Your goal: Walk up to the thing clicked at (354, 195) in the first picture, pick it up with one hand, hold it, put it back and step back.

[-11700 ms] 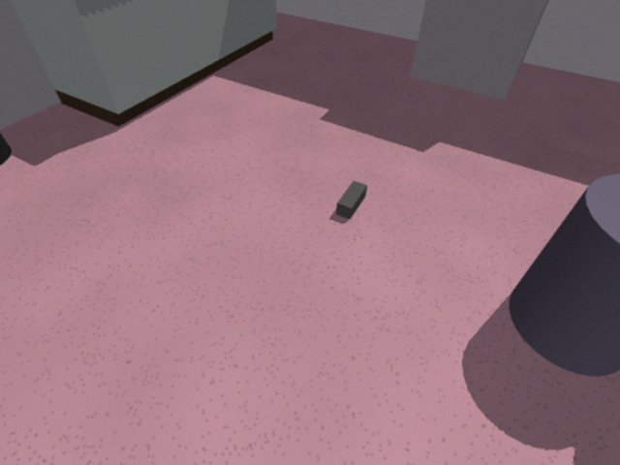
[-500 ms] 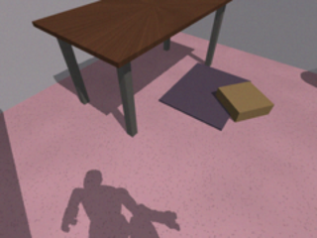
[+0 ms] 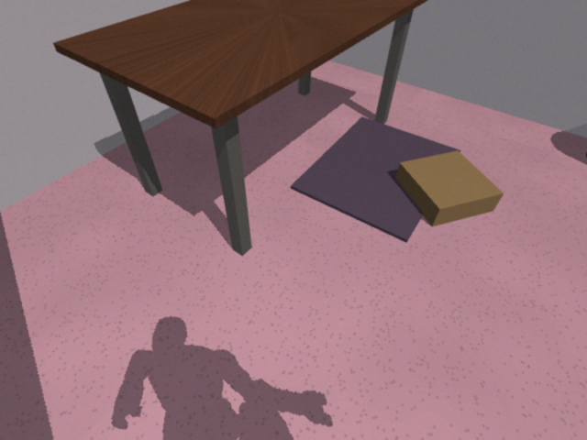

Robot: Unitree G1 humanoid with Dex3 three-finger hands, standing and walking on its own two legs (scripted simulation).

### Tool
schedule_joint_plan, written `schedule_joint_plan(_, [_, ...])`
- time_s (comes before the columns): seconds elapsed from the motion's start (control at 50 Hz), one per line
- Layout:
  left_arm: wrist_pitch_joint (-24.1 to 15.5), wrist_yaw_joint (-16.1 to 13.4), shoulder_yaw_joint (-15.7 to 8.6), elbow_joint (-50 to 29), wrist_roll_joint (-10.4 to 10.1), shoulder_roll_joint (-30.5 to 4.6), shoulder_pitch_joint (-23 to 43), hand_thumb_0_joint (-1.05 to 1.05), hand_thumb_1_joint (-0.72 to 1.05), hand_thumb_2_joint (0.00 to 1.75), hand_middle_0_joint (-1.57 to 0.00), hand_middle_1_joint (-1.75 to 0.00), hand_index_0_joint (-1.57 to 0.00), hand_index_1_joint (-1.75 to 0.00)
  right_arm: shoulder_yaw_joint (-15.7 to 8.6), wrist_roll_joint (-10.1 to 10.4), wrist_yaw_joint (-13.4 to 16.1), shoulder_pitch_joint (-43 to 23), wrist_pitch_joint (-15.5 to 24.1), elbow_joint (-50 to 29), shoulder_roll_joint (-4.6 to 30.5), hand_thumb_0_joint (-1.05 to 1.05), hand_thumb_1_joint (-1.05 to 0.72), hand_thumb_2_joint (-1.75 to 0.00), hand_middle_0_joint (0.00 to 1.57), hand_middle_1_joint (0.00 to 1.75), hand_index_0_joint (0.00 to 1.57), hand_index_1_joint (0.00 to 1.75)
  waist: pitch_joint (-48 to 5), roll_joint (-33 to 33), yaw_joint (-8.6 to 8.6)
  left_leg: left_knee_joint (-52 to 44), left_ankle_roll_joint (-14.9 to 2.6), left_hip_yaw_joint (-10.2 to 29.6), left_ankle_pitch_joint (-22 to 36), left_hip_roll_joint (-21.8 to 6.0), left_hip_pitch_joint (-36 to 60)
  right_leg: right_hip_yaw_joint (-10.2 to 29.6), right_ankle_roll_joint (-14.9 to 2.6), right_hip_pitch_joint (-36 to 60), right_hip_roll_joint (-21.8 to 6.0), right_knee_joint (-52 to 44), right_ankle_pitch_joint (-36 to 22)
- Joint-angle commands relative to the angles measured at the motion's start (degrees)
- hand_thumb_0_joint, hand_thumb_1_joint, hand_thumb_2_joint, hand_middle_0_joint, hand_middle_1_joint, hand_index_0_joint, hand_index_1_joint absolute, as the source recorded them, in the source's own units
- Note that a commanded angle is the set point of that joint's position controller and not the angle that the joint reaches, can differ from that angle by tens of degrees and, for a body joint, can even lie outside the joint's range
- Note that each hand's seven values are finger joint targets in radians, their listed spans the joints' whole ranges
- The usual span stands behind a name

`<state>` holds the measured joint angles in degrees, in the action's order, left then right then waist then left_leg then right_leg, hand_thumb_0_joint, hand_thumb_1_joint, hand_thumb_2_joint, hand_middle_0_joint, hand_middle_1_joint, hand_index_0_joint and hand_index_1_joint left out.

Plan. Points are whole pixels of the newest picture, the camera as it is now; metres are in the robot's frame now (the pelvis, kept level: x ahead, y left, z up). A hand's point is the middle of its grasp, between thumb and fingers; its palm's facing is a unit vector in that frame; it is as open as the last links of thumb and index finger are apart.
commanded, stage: stand
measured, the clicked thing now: out of the picture -0.33 -1.33 -0.75
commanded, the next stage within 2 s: walk up in 0.78 s
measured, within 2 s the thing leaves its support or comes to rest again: neither
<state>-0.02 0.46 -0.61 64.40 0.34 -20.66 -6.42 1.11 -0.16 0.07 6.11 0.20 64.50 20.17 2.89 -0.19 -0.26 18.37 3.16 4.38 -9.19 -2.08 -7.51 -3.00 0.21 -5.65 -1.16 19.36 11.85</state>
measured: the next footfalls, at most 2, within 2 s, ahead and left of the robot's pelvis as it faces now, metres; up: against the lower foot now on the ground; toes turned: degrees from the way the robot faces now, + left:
right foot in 1.36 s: +0.26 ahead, -0.12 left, +0.00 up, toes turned -35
left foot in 1.76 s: +0.56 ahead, +0.08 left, +0.00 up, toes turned -55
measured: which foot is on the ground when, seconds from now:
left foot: down 0.00-1.00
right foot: down 0.00-1.00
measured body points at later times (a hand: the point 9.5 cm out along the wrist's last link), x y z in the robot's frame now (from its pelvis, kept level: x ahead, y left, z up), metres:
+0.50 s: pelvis +0.00 +0.00 +0.00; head +0.02 +0.00 +0.45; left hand +0.08 +0.31 -0.13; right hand +0.07 -0.30 -0.14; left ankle +0.01 +0.16 -0.75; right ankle -0.01 -0.12 -0.75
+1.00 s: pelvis +0.04 +0.04 -0.01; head +0.05 +0.02 +0.43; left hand +0.11 +0.35 -0.14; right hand +0.10 -0.30 -0.12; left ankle +0.03 +0.14 -0.75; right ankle -0.01 -0.12 -0.75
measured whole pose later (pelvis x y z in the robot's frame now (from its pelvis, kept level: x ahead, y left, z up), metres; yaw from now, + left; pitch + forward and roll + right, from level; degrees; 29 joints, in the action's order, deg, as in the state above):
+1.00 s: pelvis +0.04 +0.04 -0.01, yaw -12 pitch -1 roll +0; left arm 1.1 2.5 -4.2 57.8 2.0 -20.6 -17.2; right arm -5.2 -0.7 -3.2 7.1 0.5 53.3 24.0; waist 2.4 -1.8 -1.9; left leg 32.5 -1.3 1.6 -22.5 2.3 -11.0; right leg 9.5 0.3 -10.8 0.3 30.6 19.3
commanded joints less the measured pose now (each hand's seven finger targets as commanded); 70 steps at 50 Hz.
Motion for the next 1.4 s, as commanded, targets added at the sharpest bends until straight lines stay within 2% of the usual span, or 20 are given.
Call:
schedule_joint_plan(0.0, [-1.4, -0.6, -2.2, -3.1, 0.0, -12.4, 2.2, 0.0, 0.9, 0.9, -0.2, -0.3, -0.2, -0.3, -2.4, -0.2, 0.6, -1.4, 1.1, -3.0, 12.1, 0.0, -0.9, -0.9, 0.2, 0.3, 0.2, 0.3, -4.4, -0.3, 0.09, -1.6, -3.36, 2.3, 8.9, -4.4, -0.1, 5.1, -1.36, 1.0, -6.5, -3.5, -6.2])
schedule_joint_plan(0.74, [-1.6, -0.8, -2.0, -3.4, 0.0, -12.3, 0.9, 0.0, 0.9, 0.9, -0.2, -0.3, -0.2, -0.3, -2.7, -0.2, 0.6, -1.2, 1.4, -3.3, 12.3, 0.0, -0.9, -0.9, 0.2, 0.3, 0.2, 0.3, -5.9, -0.8, -0.3, -0.6, -3.47, 1.9, 14.0, -5.0, 2.0, 5.0, -1.21, 2.3, -6.6, -2.4, -12.3])
schedule_joint_plan(0.76, [-2.2, 0.4, -5.5, -6.3, 0.7, -15.8, -2.5, 0.0, 0.9, 0.9, -0.2, -0.3, -0.2, -0.3, -5.7, -1.1, -0.6, 2.4, 1.8, -5.8, 15.2, 0.0, -0.9, -0.9, 0.2, 0.3, 0.2, 0.3, -10.5, -0.3, -0.65, 4.0, -7.09, 0.4, -10.1, -1.3, 1.3, 3.5, -3.49, 5.5, -3.7, 1.4, 11.9])
schedule_joint_plan(0.78, [-0.8, 1.0, -6.3, -7.4, 0.8, -16.9, -6.1, 0.0, 0.9, 0.9, -0.2, -0.3, -0.2, -0.3, -8.1, -0.9, -1.7, -3.4, 1.9, -10.7, 17.7, 0.0, -0.9, -0.9, 0.2, 0.3, 0.2, 0.3, -6.6, -3.8, -0.5, 12.5, -6.27, -4.6, -20.0, -0.6, 4.1, 18.5, -7.89, -6.6, -7.7, 1.3, 13.1])
schedule_joint_plan(0.8, [-0.9, 1.2, -6.7, -7.8, 0.9, -18.1, -5.5, 0.0, 0.9, 0.9, -0.2, -0.3, -0.2, -0.3, -7.8, -0.9, -1.9, -3.8, 1.6, -11.9, 15.6, 0.0, -0.9, -0.9, 0.2, 0.3, 0.2, 0.3, -4.0, 0.4, -0.47, 14.6, -6.32, -2.5, -23.2, 1.1, 0.3, 23.6, -9.37, -9.2, -9.9, 0.2, 15.3])
schedule_joint_plan(0.86, [-1.0, 1.6, -7.7, -11.6, 1.6, -18.2, 0.3, 0.0, 0.9, 0.9, -0.2, -0.3, -0.2, -0.3, -7.7, -0.9, -3.0, -2.3, 1.0, -13.9, 11.4, 0.0, -0.9, -0.9, 0.2, 0.3, 0.2, 0.3, 5.5, 11.2, 0.31, 21.2, -5.09, -0.5, -21.7, 2.5, -14.2, 34.9, -12.89, -10.9, -13.1, -5.6, 26.4])
schedule_joint_plan(0.9, [-1.6, 1.4, -7.5, -12.5, 2.1, -17.7, -2.9, 0.0, 0.9, 0.9, -0.2, -0.3, -0.2, -0.3, -8.4, -0.7, -3.6, -2.4, 1.0, -15.4, 12.1, 0.0, -0.9, -0.9, 0.2, 0.3, 0.2, 0.3, 7.0, 13.0, -0.05, 18.3, -3.96, 0.6, -21.7, 2.5, -18.8, 37.5, -14.56, -5.3, -13.8, -7.9, 23.3])
schedule_joint_plan(0.94, [-1.5, 1.1, -7.3, -14.2, 1.9, -16.8, -3.1, 0.0, 0.9, 0.9, -0.2, -0.3, -0.2, -0.3, -9.1, -0.6, -3.2, 1.7, 1.7, -15.9, 12.9, 0.0, -0.9, -0.9, 0.2, 0.3, 0.2, 0.3, 4.1, 10.5, 2.46, 9.4, -5.08, 3.3, -17.6, 1.2, -6.0, 32.9, -12.0, -10.9, -11.1, -1.1, 9.5])
schedule_joint_plan(0.96, [-1.1, 1.0, -6.7, -15.6, 1.1, -14.7, 0.2, 0.0, 0.9, 0.9, -0.2, -0.3, -0.2, -0.3, -10.0, -0.9, -2.8, 8.6, 2.1, -14.7, 13.6, 0.0, -0.9, -0.9, 0.2, 0.3, 0.2, 0.3, 0.2, 6.3, 6.98, -0.5, -6.01, 4.2, -13.7, 0.5, 10.1, 25.0, -7.39, -20.5, -5.5, 7.7, 6.7])
schedule_joint_plan(0.98, [-1.0, 0.6, -5.5, -17.7, 0.4, -8.9, 4.0, 0.0, 0.9, 0.9, -0.2, -0.3, -0.2, -0.3, -11.6, -2.3, -2.1, 15.4, 2.2, -13.6, 18.6, 0.0, -0.9, -0.9, 0.2, 0.3, 0.2, 0.3, -0.5, -9.1, 11.55, -10.0, -7.47, 18.9, -20.5, -10.2, 24.1, 12.8, -1.5, -38.3, 5.9, 24.3, 16.7])
schedule_joint_plan(1.0, [-0.9, -0.4, -5.0, -18.0, 1.1, -8.5, 3.0, 0.0, 0.9, 0.9, -0.2, -0.3, -0.2, -0.3, -12.0, -2.5, -2.0, 11.7, 2.2, -15.4, 20.1, 0.0, -0.9, -0.9, 0.2, 0.3, 0.2, 0.3, 1.3, -9.6, 8.95, -11.6, -9.59, 29.8, -17.5, -21.3, 20.2, 11.3, -1.23, -42.2, 8.0, 35.0, 21.2])
schedule_joint_plan(1.02, [-0.9, -0.9, -4.7, -17.8, 0.9, -11.7, -0.4, 0.0, 0.9, 0.9, -0.2, -0.3, -0.2, -0.3, -12.0, -2.2, -2.3, 6.7, 1.9, -18.2, 19.6, 0.0, -0.9, -0.9, 0.2, 0.3, 0.2, 0.3, 1.7, -6.8, 6.16, -11.7, -10.95, 27.2, -16.0, -23.6, 15.1, 10.2, -1.39, -38.6, 1.9, 37.5, 18.2])
schedule_joint_plan(1.08, [-0.6, -0.1, -5.0, -14.9, -0.2, -12.6, -6.8, 0.0, 0.9, 0.9, -0.2, -0.3, -0.2, -0.3, -10.5, -1.9, -2.1, 2.5, 1.4, -21.0, 13.2, 0.0, -0.9, -0.9, 0.2, 0.3, 0.2, 0.3, 1.1, -8.2, 2.39, -6.2, -5.71, 6.7, 5.5, -12.4, 15.7, 8.1, -1.56, -31.8, -1.1, 36.9, 9.5])
schedule_joint_plan(1.12, [-0.1, 0.7, -4.8, -15.9, -0.7, -11.3, -6.9, 0.0, 0.9, 0.9, -0.2, -0.3, -0.2, -0.3, -10.2, -2.0, -1.7, 4.3, 1.3, -21.3, 12.1, 0.0, -0.9, -0.9, 0.2, 0.3, 0.2, 0.3, -0.2, -10.7, 3.14, -2.1, -4.46, -2.3, 18.4, -8.1, 18.1, 4.8, -1.64, -31.3, -0.5, 35.5, 6.2])
schedule_joint_plan(1.22, [0.2, 1.4, -4.0, -20.7, -0.5, -10.0, 0.2, 0.0, 0.9, 0.9, -0.2, -0.3, -0.2, -0.3, -10.2, -2.2, -2.8, 6.4, -0.2, -24.7, 13.0, 0.0, -0.9, -0.9, 0.2, 0.3, 0.2, 0.3, 2.7, -8.9, 6.17, -0.5, -5.11, -9.7, 18.9, -7.4, 13.0, -4.0, -1.27, -27.9, -1.4, 22.6, 1.3])
schedule_joint_plan(1.28, [0.3, 0.0, -5.2, -19.1, -0.3, -11.8, -8.7, 0.0, 0.9, 0.9, -0.2, -0.3, -0.2, -0.3, -10.5, -1.9, -3.4, 5.0, -0.8, -27.7, 13.9, 0.0, -0.9, -0.9, 0.2, 0.3, 0.2, 0.3, 0.1, -7.2, 1.45, 13.1, -2.26, -13.4, 32.1, -6.1, 2.2, -8.1, -2.99, -10.2, 1.9, 19.4, -2.9])
schedule_joint_plan(1.32, [0.1, -1.8, -7.2, -15.9, -0.9, -15.3, -24.7, 0.0, 0.9, 0.9, -0.2, -0.3, -0.2, -0.3, -10.7, -2.1, -3.7, 1.9, -1.2, -30.6, 13.5, 0.0, -0.9, -0.9, 0.2, 0.3, 0.2, 0.3, -6.7, -2.5, -6.7, 32.4, -1.69, -13.3, 31.4, -4.2, -9.8, -5.4, -4.88, 10.4, 1.0, 17.7, -7.7])
schedule_joint_plan(1.34, [-0.2, -2.9, -8.4, -15.0, -1.0, -17.2, -32.2, 0.0, 0.9, 0.9, -0.2, -0.3, -0.2, -0.3, -10.2, -1.9, -3.8, 1.9, -1.3, -31.5, 12.2, 0.0, -0.9, -0.9, 0.2, 0.3, 0.2, 0.3, -9.7, 5.2, -11.54, 49.6, -1.1, -11.0, 4.1, 0.2, -23.0, 6.4, -9.73, 23.8, -4.5, 12.0, -11.3])
schedule_joint_plan(1.36, [-0.3, -4.1, -9.7, -16.8, -0.6, -20.9, -33.1, 0.0, 0.9, 0.9, -0.2, -0.3, -0.2, -0.3, -9.0, -1.8, -4.2, 4.7, -1.4, -32.3, 9.2, 0.0, -0.9, -0.9, 0.2, 0.3, 0.2, 0.3, -12.3, 14.2, -10.47, 64.9, 0.09, -6.7, -26.9, 7.6, -35.3, 32.4, -16.77, 29.5, -18.3, 7.7, -6.8])
schedule_joint_plan(1.38, [-0.7, -4.5, -9.3, -21.0, -0.6, -22.0, -25.1, 0.0, 0.9, 0.9, -0.2, -0.3, -0.2, -0.3, -9.7, -1.6, -4.3, 8.4, -2.3, -33.1, 13.9, 0.0, -0.9, -0.9, 0.2, 0.3, 0.2, 0.3, -15.3, 7.7, -6.0, 70.4, -0.36, 4.7, -28.3, 4.5, -37.1, 55.6, -22.04, 23.6, -26.6, 0.1, 8.0])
